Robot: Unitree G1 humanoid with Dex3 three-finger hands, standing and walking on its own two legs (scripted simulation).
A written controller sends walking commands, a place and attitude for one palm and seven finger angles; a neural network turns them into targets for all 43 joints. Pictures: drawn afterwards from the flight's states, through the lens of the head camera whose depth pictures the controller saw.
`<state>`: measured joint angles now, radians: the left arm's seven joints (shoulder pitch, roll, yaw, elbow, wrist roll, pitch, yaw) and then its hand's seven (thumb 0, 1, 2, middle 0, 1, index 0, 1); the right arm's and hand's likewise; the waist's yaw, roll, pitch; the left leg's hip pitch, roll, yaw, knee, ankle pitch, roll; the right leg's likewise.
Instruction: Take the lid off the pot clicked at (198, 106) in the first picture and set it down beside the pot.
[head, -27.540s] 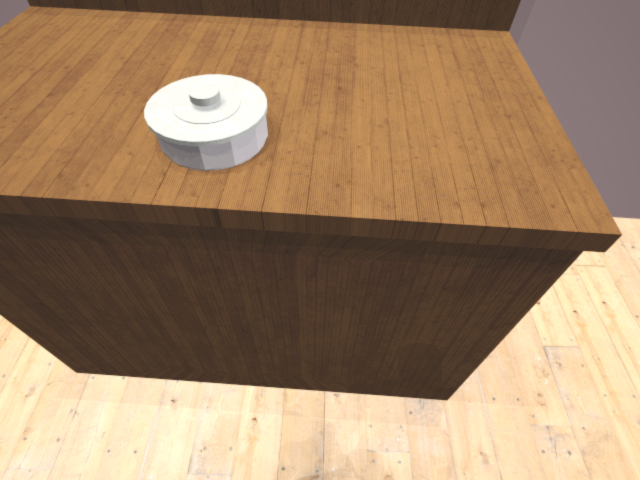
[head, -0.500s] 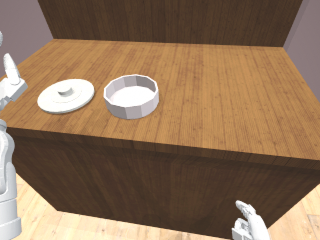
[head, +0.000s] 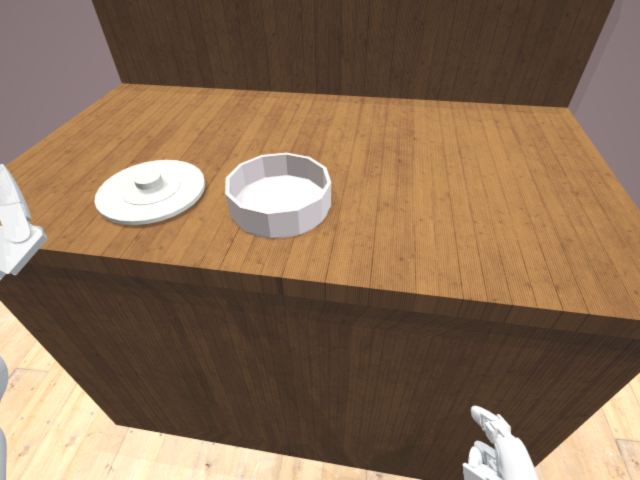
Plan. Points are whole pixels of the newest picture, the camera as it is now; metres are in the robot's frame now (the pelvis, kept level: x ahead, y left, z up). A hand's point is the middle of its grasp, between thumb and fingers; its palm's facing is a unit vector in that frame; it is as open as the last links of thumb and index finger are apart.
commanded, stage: draw the hand back to the body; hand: left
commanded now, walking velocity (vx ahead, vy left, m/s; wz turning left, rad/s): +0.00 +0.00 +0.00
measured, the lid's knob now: (147, 179) +0.54 +0.38 +0.10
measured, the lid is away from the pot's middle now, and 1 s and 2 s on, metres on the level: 0.23 0.23 0.23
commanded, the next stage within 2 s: step back with the hand held close in 0.22 s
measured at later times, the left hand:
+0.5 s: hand out of the picture +0.17 +0.25 +0.30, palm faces +0.54 -0.76 -0.35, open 7.4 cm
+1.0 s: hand out of the picture +0.10 +0.26 +0.30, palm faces +0.55 -0.75 -0.36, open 7.4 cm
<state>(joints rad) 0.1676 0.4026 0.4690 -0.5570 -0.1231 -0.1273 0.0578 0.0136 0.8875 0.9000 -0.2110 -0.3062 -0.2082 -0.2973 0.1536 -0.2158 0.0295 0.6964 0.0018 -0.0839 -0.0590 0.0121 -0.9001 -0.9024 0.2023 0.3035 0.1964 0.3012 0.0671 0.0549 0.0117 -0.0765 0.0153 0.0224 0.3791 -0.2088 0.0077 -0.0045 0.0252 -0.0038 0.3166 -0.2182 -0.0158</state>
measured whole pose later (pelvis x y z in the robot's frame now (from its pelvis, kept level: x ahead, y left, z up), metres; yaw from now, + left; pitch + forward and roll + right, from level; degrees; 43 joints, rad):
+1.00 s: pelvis -0.09 +0.04 -0.02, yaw +0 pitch -1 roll -4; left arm 0.25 0.51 0.61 -0.74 -0.09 -0.25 0.14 0.01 0.88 0.90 -0.22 -0.31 -0.21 -0.30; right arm 0.20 -0.20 -0.01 0.63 0.04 -0.04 -0.05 0.01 -0.90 -0.90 0.20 0.30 0.20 0.30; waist -0.02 0.07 0.00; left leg -0.45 0.01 -0.01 0.69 -0.27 0.02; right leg -0.24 0.04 -0.04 0.51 -0.26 0.01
